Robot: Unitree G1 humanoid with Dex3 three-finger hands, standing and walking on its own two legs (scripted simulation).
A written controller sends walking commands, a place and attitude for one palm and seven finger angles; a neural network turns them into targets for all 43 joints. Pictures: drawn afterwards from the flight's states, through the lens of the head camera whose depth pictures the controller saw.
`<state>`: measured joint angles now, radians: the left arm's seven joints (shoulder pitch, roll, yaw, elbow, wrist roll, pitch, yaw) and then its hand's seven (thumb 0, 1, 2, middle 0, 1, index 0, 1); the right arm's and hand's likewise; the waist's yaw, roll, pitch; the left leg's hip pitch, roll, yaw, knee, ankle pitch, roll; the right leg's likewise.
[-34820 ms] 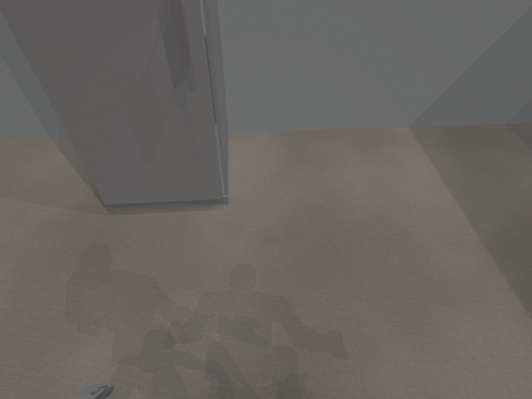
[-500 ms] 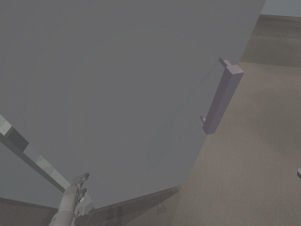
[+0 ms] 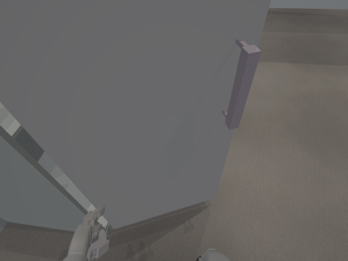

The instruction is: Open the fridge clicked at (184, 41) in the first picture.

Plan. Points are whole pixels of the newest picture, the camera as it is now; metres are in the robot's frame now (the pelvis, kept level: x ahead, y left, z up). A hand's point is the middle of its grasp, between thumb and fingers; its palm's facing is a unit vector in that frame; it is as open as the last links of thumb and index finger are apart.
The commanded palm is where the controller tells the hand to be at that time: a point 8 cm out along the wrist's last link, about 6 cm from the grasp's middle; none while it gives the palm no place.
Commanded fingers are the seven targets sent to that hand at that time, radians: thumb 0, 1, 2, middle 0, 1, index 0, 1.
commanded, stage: step back with the hand held close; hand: right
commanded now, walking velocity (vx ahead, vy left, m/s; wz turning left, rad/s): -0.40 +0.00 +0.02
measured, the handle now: (235, 88) +0.49 -0.12 +0.14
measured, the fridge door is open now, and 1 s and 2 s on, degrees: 66 66 66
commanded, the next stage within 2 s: stop stepping back and stand still in 0.50 s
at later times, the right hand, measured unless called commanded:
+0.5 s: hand out of the picture +0.12 -0.26 +0.20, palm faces +0.34 +0.82 -0.45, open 7.4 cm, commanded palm +0.06 -0.31 +0.20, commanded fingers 0.00 -0.90 -0.90 0.20 0.30 0.20 0.30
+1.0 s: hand out of the picture -0.01 -0.34 +0.19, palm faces +0.47 +0.81 -0.35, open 7.4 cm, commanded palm -0.06 -0.36 +0.20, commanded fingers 0.00 -0.90 -0.90 0.20 0.30 0.20 0.30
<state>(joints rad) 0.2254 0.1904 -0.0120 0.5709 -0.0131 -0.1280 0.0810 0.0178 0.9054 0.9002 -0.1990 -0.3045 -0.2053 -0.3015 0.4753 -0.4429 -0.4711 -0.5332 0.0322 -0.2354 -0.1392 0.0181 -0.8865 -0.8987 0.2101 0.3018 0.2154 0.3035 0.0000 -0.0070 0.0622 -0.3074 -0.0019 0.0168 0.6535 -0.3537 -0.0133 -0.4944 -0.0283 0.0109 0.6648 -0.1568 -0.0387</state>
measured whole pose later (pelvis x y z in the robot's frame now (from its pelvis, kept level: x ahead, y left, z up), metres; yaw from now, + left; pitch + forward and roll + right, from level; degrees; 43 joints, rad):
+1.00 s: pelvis -0.21 -0.07 +0.02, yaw +2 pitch -2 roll +1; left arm 0.28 0.20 -0.01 0.67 0.00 -0.07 0.07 0.02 0.90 0.90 -0.20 -0.30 -0.21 -0.30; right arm 0.48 -0.41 -0.42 -0.44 0.04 -0.19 -0.14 0.01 -0.89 -0.90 0.21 0.30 0.22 0.30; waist -0.04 0.05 -0.05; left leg -0.22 0.00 0.06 0.50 -0.26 0.04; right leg -0.48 0.02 -0.03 0.97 -0.39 -0.02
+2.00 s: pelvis -0.21 -0.09 +0.02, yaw -3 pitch +0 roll +1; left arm 0.34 0.15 0.00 1.01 0.02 0.02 0.02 0.01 0.91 0.90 -0.20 -0.30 -0.20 -0.30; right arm 0.32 -0.21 -0.02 1.01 -0.01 0.02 -0.02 -0.02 -0.98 -0.90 0.20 0.30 0.21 0.30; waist 0.01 0.02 0.05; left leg -0.22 0.00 0.04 0.45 -0.23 -0.01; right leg -0.30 -0.01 -0.01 0.51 -0.21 -0.02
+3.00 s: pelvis -0.19 -0.10 +0.03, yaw -1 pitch -1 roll +0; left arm 0.30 0.11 0.01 1.12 0.02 0.00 0.04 0.01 0.92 0.90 -0.20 -0.30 -0.20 -0.30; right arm 0.29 -0.12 0.00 1.15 -0.01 0.00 -0.03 0.01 -0.91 -0.90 0.20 0.30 0.20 0.30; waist 0.01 0.00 0.04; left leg -0.14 0.02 -0.01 0.41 -0.25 -0.02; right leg -0.20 0.01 -0.05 0.43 -0.22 -0.03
